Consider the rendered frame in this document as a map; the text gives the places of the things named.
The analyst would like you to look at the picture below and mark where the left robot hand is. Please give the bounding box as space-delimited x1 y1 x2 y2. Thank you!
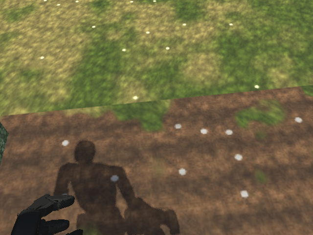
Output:
11 194 83 235

